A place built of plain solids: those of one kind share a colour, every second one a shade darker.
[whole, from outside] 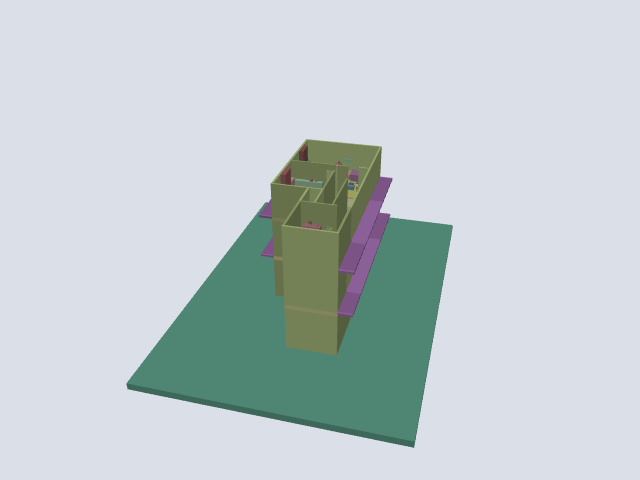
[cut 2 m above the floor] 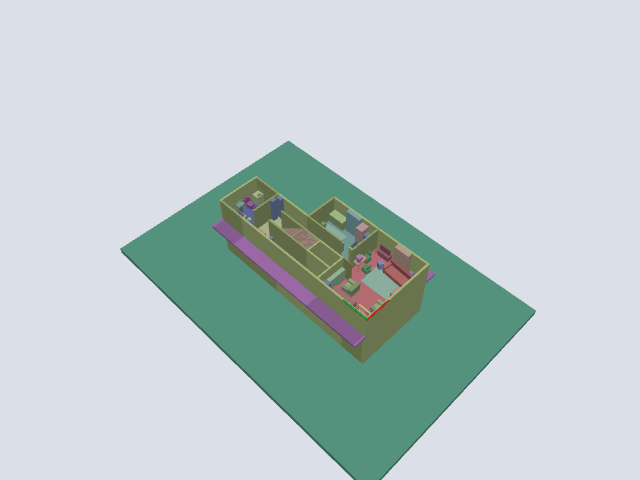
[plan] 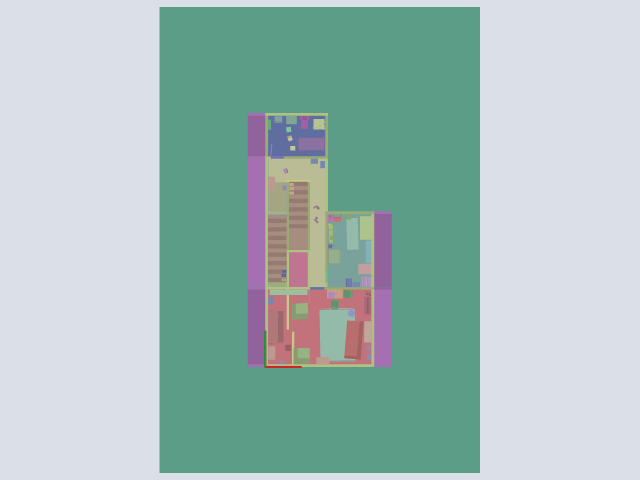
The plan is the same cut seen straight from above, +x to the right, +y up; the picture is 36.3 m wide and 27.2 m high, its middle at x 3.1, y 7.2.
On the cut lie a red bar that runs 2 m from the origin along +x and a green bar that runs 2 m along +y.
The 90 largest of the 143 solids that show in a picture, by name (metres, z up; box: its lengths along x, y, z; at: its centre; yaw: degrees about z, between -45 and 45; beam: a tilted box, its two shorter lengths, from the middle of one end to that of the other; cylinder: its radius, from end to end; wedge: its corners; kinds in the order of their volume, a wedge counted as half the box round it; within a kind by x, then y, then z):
{
 "under_1": {"box": [18.17, 26.4, 0.5], "at": [3.08, 7.2, -0.33]},
 "stair_1": {"box": [1.05, 3.87, 0.5], "at": [0.69, 6.74, -0.05]},
 "stair_2": {"box": [1.05, 3.63, 0.7], "at": [0.69, 6.86, 0.05]},
 "stair_3": {"box": [1.05, 3.39, 0.91], "at": [0.69, 6.98, 0.15]},
 "stair_4": {"box": [1.05, 3.15, 1.11], "at": [0.69, 7.1, 0.26]},
 "stair_5": {"box": [1.05, 2.91, 1.31], "at": [0.69, 7.22, 0.36]},
 "stair_6": {"box": [1.05, 2.67, 1.51], "at": [0.69, 7.34, 0.46]},
 "stair_7": {"box": [1.05, 2.43, 1.72], "at": [0.69, 7.46, 0.56]},
 "stair_8": {"box": [1.05, 2.19, 1.92], "at": [0.69, 7.58, 0.66]},
 "stair_9": {"box": [1.05, 1.95, 2.12], "at": [0.69, 7.7, 0.76]},
 "stair_10": {"box": [1.05, 1.71, 2.33], "at": [0.69, 7.82, 0.86]},
 "stair_11": {"box": [1.05, 1.47, 2.53], "at": [0.69, 7.94, 0.96]},
 "stair_12": {"box": [1.05, 1.23, 2.73], "at": [0.69, 8.06, 1.06]},
 "stair_13": {"box": [1.05, 0.99, 2.93], "at": [0.69, 8.18, 1.17]},
 "stair_14": {"box": [1.05, 0.75, 3.13], "at": [0.69, 8.3, 1.27]},
 "stair_15": {"box": [1.05, 0.51, 3.34], "at": [0.69, 8.42, 1.37]},
 "stair_16": {"box": [1.05, 0.27, 3.54], "at": [0.69, 8.54, 1.47]},
 "stair_17": {"box": [1.07, 0.75, 2.97], "at": [1.88, 7.0, 4.63]},
 "stair_18": {"box": [1.07, 1.23, 2.59], "at": [1.88, 7.24, 4.44]},
 "stair_19": {"box": [1.07, 1.47, 2.4], "at": [1.88, 7.36, 4.34]},
 "stair_20": {"box": [1.07, 1.71, 2.21], "at": [1.88, 7.48, 4.25]},
 "stair_21": {"box": [1.07, 1.95, 2.02], "at": [1.88, 7.6, 4.15]},
 "stair_22": {"box": [1.07, 2.19, 1.83], "at": [1.88, 7.72, 4.06]},
 "stair_23": {"box": [1.07, 2.43, 1.63], "at": [1.88, 7.84, 3.96]},
 "stair_24": {"box": [1.07, 2.67, 1.44], "at": [1.88, 7.96, 3.86]},
 "stair_25": {"box": [1.07, 2.91, 1.25], "at": [1.88, 8.08, 3.77]},
 "stair_26": {"box": [1.07, 3.15, 1.06], "at": [1.88, 8.2, 3.67]},
 "stair_27": {"box": [1.07, 3.39, 0.87], "at": [1.88, 8.32, 3.58]},
 "stair_28": {"box": [1.07, 3.63, 0.68], "at": [1.88, 8.44, 3.48]},
 "stair_29": {"box": [1.07, 3.87, 0.49], "at": [1.88, 8.56, 3.39]},
 "wall_1": {"box": [0.16, 1.84, 3.44], "at": [0.08, 1.08, 1.42]},
 "wall_2": {"box": [0.16, 4.24, 5.83], "at": [0.08, 2.28, 6.36]},
 "wall_3": {"box": [0.16, 6.54, 3.44], "at": [0.08, 5.4, 1.42]},
 "wall_4": {"box": [0.16, 6.24, 2.59], "at": [0.08, 7.65, 7.98]},
 "wall_5": {"box": [0.16, 7.28, 2.94], "at": [0.08, 8.17, 4.91]},
 "wall_6": {"box": [0.16, 5.44, 3.44], "at": [0.08, 11.52, 1.42]},
 "wall_7": {"box": [0.16, 3.34, 2.59], "at": [0.08, 12.57, 7.98]},
 "wall_8": {"box": [0.16, 2.3, 2.94], "at": [0.08, 13.09, 4.91]},
 "wall_9": {"box": [2.54, 0.13, 2.94], "at": [1.27, 4.46, 4.91]},
 "wall_10": {"box": [0.13, 1.97, 2.94], "at": [1.27, 5.51, 4.91]},
 "wall_11": {"box": [0.13, 3.84, 2.94], "at": [1.27, 8.55, 4.91]},
 "wall_12": {"box": [0.13, 4.14, 2.59], "at": [1.27, 8.7, 7.98]},
 "wall_13": {"box": [3.56, 0.16, 9.57], "at": [1.78, 14.32, 4.49]},
 "wall_14": {"box": [2.6, 0.13, 2.59], "at": [2.26, 10.84, 7.98]},
 "wall_15": {"box": [2.51, 0.13, 2.94], "at": [2.31, 11.88, 4.91]},
 "wall_16": {"box": [0.13, 1.97, 2.94], "at": [2.48, 5.51, 4.91]},
 "wall_17": {"box": [0.13, 3.25, 2.59], "at": [2.48, 7.04, 7.98]},
 "wall_18": {"box": [0.13, 3.84, 2.94], "at": [2.48, 8.55, 4.91]},
 "wall_19": {"box": [0.13, 1.97, 2.59], "at": [2.48, 9.79, 7.98]},
 "wall_20": {"box": [6.17, 0.16, 9.57], "at": [3.08, 0.08, 4.49]},
 "wall_21": {"box": [0.13, 3.15, 2.94], "at": [3.46, 7.09, 4.91]},
 "wall_22": {"box": [0.16, 1.94, 2.59], "at": [3.48, 9.8, 7.98]},
 "wall_23": {"box": [0.16, 2.98, 2.94], "at": [3.48, 10.32, 4.91]},
 "wall_24": {"box": [0.16, 3.34, 2.59], "at": [3.48, 12.57, 7.98]},
 "wall_25": {"box": [0.16, 2.3, 2.94], "at": [3.48, 13.09, 4.91]},
 "wall_26": {"box": [4.48, 0.13, 2.59], "at": [3.93, 4.46, 7.98]},
 "wall_27": {"box": [3.76, 0.13, 2.59], "at": [4.29, 8.73, 7.98]},
 "wall_28": {"box": [2.83, 0.13, 2.94], "at": [4.75, 4.46, 4.91]},
 "wall_29": {"box": [2.77, 0.16, 6.68], "at": [4.79, 8.75, 3.04]},
 "wall_30": {"box": [0.16, 4.24, 5.83], "at": [6.09, 2.28, 6.36]},
 "wall_31": {"box": [0.16, 4.14, 5.83], "at": [6.09, 6.6, 6.36]},
 "upper_floor_next_1": {"box": [1.0, 4.24, 0.16], "at": [-0.5, 2.28, 3.36]},
 "upper_floor_next_2": {"box": [1.0, 4.24, 0.16], "at": [-0.5, 2.28, 6.6]},
 "upper_floor_next_3": {"box": [1.0, 6.24, 0.16], "at": [-0.5, 7.65, 6.6]},
 "upper_floor_next_4": {"box": [1.0, 7.28, 0.16], "at": [-0.5, 8.17, 3.36]},
 "upper_floor_next_5": {"box": [1.0, 3.34, 0.16], "at": [-0.5, 12.57, 6.6]},
 "upper_floor_next_6": {"box": [1.0, 4.24, 0.16], "at": [6.67, 2.28, 3.36]},
 "upper_floor_next_7": {"box": [1.0, 4.14, 0.16], "at": [6.67, 6.6, 3.36]},
 "upper_floor_next_8": {"box": [1.0, 4.14, 0.16], "at": [6.67, 6.6, 6.6]},
 "upper_floor_bedroom_1": {"box": [5.85, 4.24, 0.16], "at": [3.08, 2.28, 6.6]},
 "upper_floor_living_1": {"box": [5.85, 4.24, 0.16], "at": [3.08, 2.28, 3.36]},
 "fixture_breast_bedroom_1": {"box": [0.38, 1.26, 2.64], "at": [5.82, 6.54, 7.95]},
 "fixture_breast_bedroom_2": {"box": [0.37, 1.22, 2.64], "at": [5.83, 1.99, 7.95]},
 "upper_floor_landing_1": {"box": [2.25, 2.1, 0.16], "at": [1.28, 5.58, 6.6]},
 "upper_floor_landing_2": {"box": [3.24, 1.34, 0.16], "at": [1.78, 11.14, 3.36]},
 "upper_floor_landing_3": {"box": [0.86, 5.94, 0.16], "at": [2.97, 7.5, 3.36]},
 "fireplace_1": {"box": [0.36, 1.8, 2.87], "at": [0.35, 2.29, 4.88]},
 "upper_floor_kitchen_1": {"box": [2.48, 4.14, 0.16], "at": [4.77, 6.6, 3.36]},
 "bookcase_1": {"box": [2.14, 0.31, 1.15], "at": [1.32, 4.23, 4.02]},
 "bookcase_2": {"box": [2.14, 0.31, 1.15], "at": [4.63, 4.7, 7.26]},
 "fixture_breast_living_1": {"box": [0.4, 1.22, 2.99], "at": [5.81, 1.99, 4.89]},
 "floor_passage_1": {"box": [1.05, 2.7, 0.5], "at": [0.69, 3.48, -0.25]},
 "fixture_breast_kitchen_1": {"box": [0.32, 1.26, 2.99], "at": [5.85, 6.54, 4.89]},
 "upper_floor_bath_1": {"box": [3.24, 2.3, 0.16], "at": [1.78, 13.09, 3.36]},
 "child_bed_1": {"box": [2.06, 1.06, 0.4], "at": [1.17, 1.0, 7.06]},
 "wall_band_1": {"box": [1.33, 1.8, 0.31], "at": [1.88, 9.7, 3.29]},
 "fridge_flat_1": {"box": [0.73, 0.6, 1.66], "at": [5.63, 5.55, 4.27]},
 "sofa_1": {"box": [0.93, 2.16, 0.34], "at": [5.02, 1.54, 3.73], "yaw": -4.4},
 "chest_drawers_1": {"box": [1.24, 0.5, 1.03], "at": [2.6, 11.16, 7.2]},
 "counter_run_1": {"box": [0.61, 1.33, 0.78], "at": [5.7, 7.88, 3.93]}
}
